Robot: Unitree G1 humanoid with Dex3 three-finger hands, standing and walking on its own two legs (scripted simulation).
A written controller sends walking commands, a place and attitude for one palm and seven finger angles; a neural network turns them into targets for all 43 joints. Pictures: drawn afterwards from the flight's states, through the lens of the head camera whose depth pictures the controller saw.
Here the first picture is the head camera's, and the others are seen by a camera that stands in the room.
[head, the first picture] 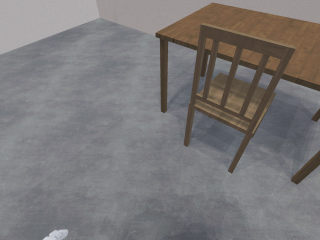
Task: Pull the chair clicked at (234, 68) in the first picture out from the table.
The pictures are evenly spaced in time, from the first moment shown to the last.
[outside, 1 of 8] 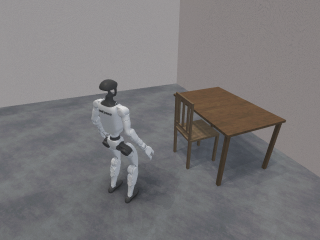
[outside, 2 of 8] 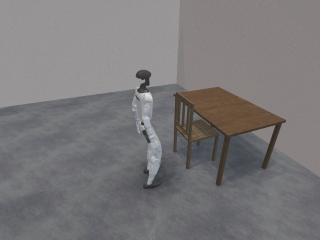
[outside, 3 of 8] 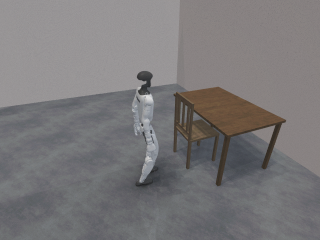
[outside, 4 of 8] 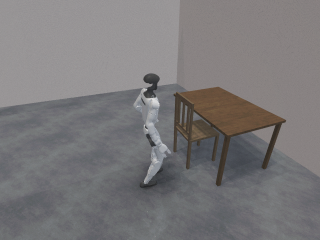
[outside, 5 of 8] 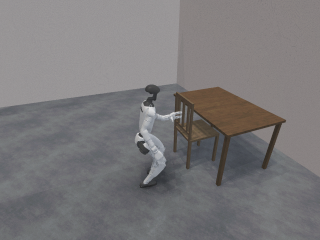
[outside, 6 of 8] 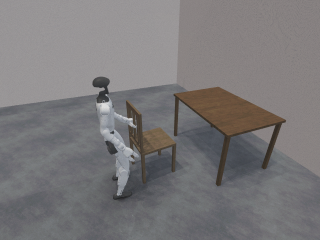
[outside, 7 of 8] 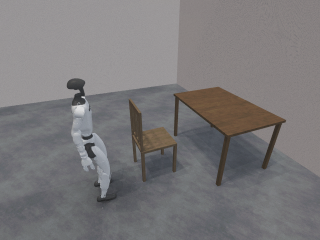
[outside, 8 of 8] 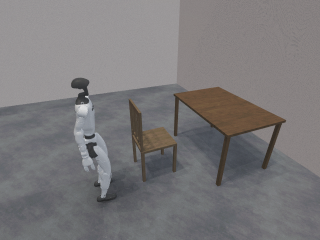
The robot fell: no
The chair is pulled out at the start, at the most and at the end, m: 0.00 0.61 0.59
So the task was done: yes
